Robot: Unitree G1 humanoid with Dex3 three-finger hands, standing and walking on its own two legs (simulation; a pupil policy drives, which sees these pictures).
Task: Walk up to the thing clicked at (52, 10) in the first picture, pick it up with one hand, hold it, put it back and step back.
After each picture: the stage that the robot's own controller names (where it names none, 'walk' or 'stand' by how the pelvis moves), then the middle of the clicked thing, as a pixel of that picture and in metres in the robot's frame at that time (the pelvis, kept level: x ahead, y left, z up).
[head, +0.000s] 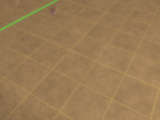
stand; (53, 10) +2.22 +0.41 -0.72
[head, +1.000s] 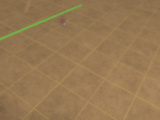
walk; (63, 21) +2.11 +0.18 -0.71
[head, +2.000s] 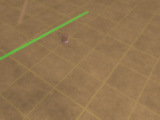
walk; (64, 38) +1.48 +0.15 -0.71
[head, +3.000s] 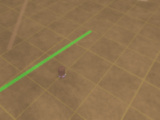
walk; (61, 72) +0.97 +0.16 -0.72
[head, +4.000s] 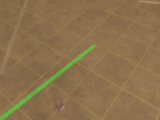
walk; (59, 104) +0.61 +0.19 -0.69
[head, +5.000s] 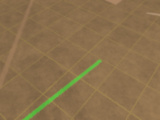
stand; out of the picture +0.42 +0.14 -0.70
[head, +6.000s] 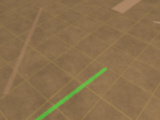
stand; out of the picture +0.42 +0.13 -0.72
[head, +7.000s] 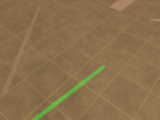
stand; out of the picture +0.43 +0.15 -0.73
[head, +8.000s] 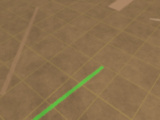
stand; out of the picture +0.41 +0.16 -0.73
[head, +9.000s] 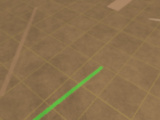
stand; out of the picture +0.41 +0.16 -0.73
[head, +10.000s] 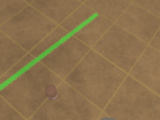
go down; (51, 92) +0.45 +0.15 -0.55
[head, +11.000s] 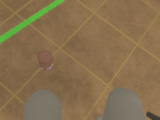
go down; (45, 61) +0.51 +0.16 -0.33
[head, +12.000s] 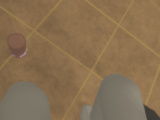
close in; (17, 46) +0.51 +0.19 -0.26
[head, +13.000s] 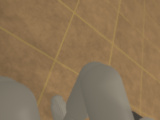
close; out of the picture +0.51 +0.22 -0.23
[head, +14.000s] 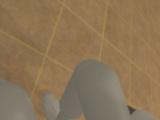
close; out of the picture +0.49 +0.23 -0.22
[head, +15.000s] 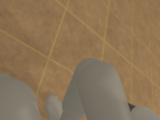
lift; out of the picture +0.50 +0.22 -0.21
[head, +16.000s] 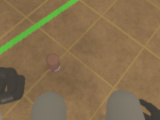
lift; (53, 63) +0.51 +0.15 -0.36
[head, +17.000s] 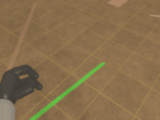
go down; out of the picture +0.42 +0.12 -0.67
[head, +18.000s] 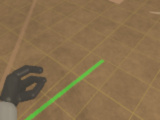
go down; out of the picture +0.43 +0.14 -0.69
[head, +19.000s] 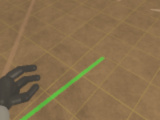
stand; out of the picture +0.44 +0.14 -0.68
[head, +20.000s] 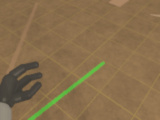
stand; out of the picture +0.43 +0.14 -0.69
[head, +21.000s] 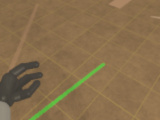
stand; out of the picture +0.43 +0.13 -0.69
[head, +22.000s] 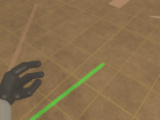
stand; out of the picture +0.42 +0.13 -0.69
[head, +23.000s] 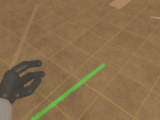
stand; out of the picture +0.42 +0.13 -0.69
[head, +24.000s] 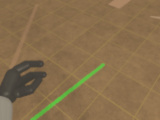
stand; out of the picture +0.43 +0.13 -0.69
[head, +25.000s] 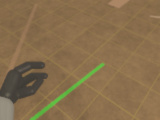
stand; out of the picture +0.43 +0.13 -0.69
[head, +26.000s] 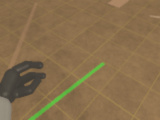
stand; out of the picture +0.43 +0.13 -0.69
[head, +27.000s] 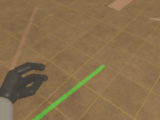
stand; out of the picture +0.42 +0.13 -0.69
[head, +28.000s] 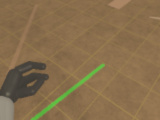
stand; out of the picture +0.43 +0.12 -0.69
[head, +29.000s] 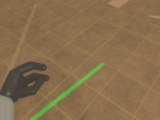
stand; out of the picture +0.43 +0.13 -0.69
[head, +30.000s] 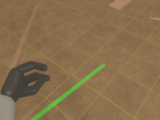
stand; out of the picture +0.43 +0.12 -0.69
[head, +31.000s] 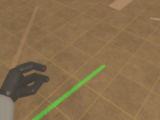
hold; out of the picture +0.42 +0.13 -0.70
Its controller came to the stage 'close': yes
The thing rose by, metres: 0.00
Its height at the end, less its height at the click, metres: +0.00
